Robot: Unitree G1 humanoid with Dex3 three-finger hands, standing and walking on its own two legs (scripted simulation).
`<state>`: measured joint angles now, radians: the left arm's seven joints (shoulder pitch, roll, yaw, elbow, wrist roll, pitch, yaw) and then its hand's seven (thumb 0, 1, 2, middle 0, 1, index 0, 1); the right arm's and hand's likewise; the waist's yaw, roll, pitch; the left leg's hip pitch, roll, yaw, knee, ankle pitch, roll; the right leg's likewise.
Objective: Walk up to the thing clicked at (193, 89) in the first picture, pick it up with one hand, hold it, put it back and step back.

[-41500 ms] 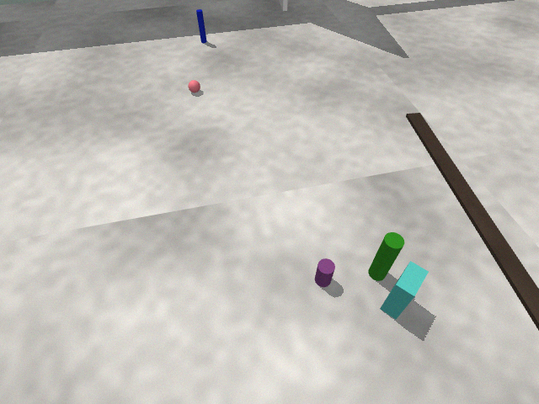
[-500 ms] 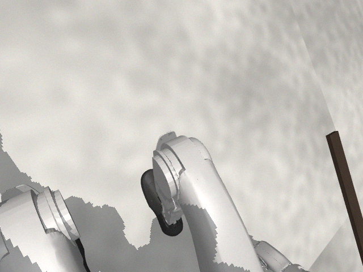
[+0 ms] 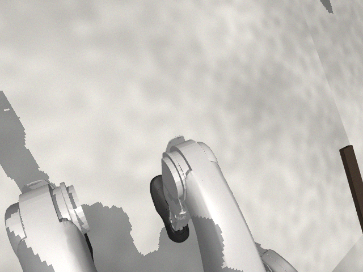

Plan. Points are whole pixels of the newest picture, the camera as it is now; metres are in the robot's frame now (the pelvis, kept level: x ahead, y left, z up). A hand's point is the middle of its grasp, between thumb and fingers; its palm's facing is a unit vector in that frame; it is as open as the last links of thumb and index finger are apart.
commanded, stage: withdraw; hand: left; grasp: from above
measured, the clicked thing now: out of the picture +0.48 +0.30 -0.28
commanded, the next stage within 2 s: home in 0.64 s
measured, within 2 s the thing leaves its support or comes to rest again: rests again in 1.14 s
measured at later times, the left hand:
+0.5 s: hand out of the picture +0.42 +0.30 -0.09, palm faces -0.50 -0.10 -0.86, open 14.1 cm
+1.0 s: hand out of the picture +0.46 +0.33 -0.08, palm faces -0.33 -0.17 -0.93, open 12.8 cm
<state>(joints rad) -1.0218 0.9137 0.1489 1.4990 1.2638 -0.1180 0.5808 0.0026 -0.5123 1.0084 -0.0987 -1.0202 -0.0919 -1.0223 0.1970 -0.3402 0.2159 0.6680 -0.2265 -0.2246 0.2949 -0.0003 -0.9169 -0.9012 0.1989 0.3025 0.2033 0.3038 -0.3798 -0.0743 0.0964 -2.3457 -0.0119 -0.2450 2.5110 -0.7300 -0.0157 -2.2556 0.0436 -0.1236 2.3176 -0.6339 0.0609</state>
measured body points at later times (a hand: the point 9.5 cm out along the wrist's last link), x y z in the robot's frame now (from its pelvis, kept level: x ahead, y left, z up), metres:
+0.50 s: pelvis -0.02 -0.01 +0.05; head +0.19 +0.08 +0.43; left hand +0.45 +0.31 -0.04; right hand +0.10 -0.29 -0.04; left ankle +0.06 +0.12 -0.28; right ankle +0.12 -0.13 -0.28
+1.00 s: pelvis +0.00 +0.00 +0.05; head +0.23 +0.07 +0.43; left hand +0.47 +0.34 -0.03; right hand +0.06 -0.26 -0.06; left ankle +0.06 +0.12 -0.28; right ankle +0.12 -0.13 -0.28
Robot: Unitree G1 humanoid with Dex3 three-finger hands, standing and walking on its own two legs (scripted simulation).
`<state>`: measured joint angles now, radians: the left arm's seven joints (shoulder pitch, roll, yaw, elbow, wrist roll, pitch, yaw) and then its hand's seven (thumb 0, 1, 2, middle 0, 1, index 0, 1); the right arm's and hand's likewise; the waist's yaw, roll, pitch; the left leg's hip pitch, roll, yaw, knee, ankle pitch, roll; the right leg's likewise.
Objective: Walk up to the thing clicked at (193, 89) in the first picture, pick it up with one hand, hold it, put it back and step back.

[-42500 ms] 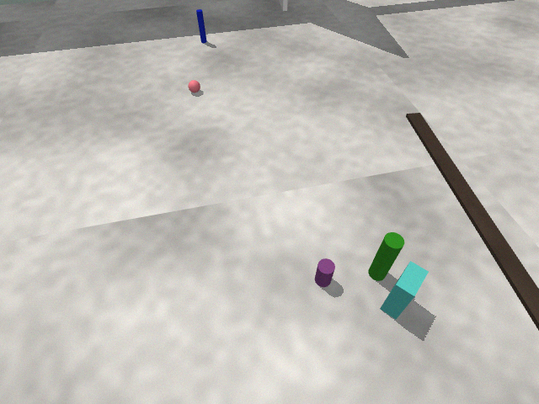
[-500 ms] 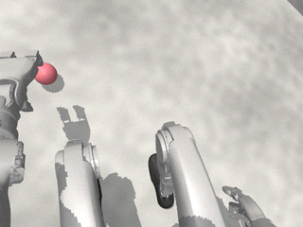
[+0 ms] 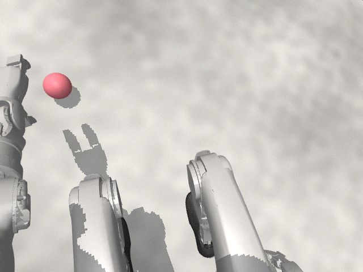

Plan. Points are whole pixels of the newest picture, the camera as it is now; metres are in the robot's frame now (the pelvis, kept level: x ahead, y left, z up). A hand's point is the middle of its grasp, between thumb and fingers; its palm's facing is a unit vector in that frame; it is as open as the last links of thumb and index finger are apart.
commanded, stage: home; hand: left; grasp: from above
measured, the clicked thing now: (57, 86) +0.62 +0.26 -0.33
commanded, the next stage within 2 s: none
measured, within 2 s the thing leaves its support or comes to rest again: rests again in 0.14 s
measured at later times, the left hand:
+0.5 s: hand out of the picture +0.28 +0.24 +0.07, palm faces -0.14 -0.81 -0.57, open 7.5 cm
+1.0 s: hand out of the picture +0.22 +0.20 +0.28, palm faces +0.18 -0.96 -0.21, open 7.4 cm
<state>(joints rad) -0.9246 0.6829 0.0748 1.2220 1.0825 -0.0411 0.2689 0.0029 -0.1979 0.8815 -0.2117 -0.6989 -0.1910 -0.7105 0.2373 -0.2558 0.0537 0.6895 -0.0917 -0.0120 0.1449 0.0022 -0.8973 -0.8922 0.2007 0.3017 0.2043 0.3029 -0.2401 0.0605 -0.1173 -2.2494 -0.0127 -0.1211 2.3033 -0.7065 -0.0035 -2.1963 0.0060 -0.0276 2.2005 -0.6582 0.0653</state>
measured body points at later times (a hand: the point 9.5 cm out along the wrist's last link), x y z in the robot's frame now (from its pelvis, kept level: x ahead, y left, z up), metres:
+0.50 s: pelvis +0.00 +0.00 +0.18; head +0.13 +0.04 +0.60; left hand +0.29 +0.28 +0.11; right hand +0.22 -0.23 +0.09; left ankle +0.07 +0.12 -0.33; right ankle +0.10 -0.14 -0.33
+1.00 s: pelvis +0.06 +0.00 +0.34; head +0.09 +0.02 +0.78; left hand +0.21 +0.25 +0.30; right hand +0.23 -0.23 +0.26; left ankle +0.07 +0.12 -0.33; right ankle +0.10 -0.14 -0.33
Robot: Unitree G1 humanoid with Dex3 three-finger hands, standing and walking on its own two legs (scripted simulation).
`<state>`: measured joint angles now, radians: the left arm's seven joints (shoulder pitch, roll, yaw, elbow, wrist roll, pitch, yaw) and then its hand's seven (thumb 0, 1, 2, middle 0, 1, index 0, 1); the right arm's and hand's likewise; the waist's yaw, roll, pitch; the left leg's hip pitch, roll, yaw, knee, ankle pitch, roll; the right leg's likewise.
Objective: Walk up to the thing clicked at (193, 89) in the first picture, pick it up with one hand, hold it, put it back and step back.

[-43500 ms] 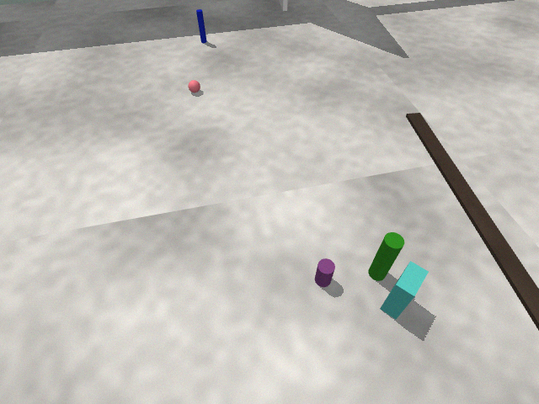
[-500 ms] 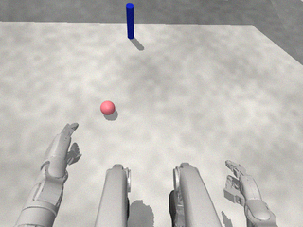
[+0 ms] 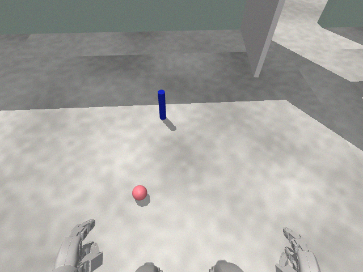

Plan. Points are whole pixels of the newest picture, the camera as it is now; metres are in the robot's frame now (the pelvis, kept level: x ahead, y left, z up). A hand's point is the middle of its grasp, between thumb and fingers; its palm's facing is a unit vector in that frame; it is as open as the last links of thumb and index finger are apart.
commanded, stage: home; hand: left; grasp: from above
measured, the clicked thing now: (139, 192) +0.60 +0.20 -0.66
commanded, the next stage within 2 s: none
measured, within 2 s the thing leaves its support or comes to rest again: neither
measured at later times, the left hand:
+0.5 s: hand (95, 267) +0.16 +0.18 -0.03, palm faces +0.06 -0.98 -0.20, open 7.4 cm
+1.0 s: hand (98, 263) +0.17 +0.17 -0.03, palm faces +0.05 -0.98 -0.20, open 7.4 cm
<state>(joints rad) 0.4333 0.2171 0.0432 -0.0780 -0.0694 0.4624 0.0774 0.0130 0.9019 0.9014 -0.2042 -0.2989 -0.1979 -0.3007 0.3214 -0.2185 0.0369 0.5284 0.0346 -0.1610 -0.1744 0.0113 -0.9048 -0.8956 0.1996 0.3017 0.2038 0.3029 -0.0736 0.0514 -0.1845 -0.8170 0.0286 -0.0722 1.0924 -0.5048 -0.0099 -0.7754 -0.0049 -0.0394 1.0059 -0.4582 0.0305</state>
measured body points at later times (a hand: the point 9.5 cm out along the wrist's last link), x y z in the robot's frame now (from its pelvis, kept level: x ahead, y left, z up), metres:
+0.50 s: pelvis +0.00 +0.00 +0.01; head +0.02 +0.01 +0.46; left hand +0.16 +0.23 -0.02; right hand +0.18 -0.24 -0.04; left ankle +0.02 +0.12 -0.67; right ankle +0.02 -0.14 -0.67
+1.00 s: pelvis +0.01 -0.01 +0.01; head +0.03 +0.00 +0.46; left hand +0.16 +0.23 -0.02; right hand +0.17 -0.25 -0.05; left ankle +0.02 +0.12 -0.67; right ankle +0.02 -0.14 -0.67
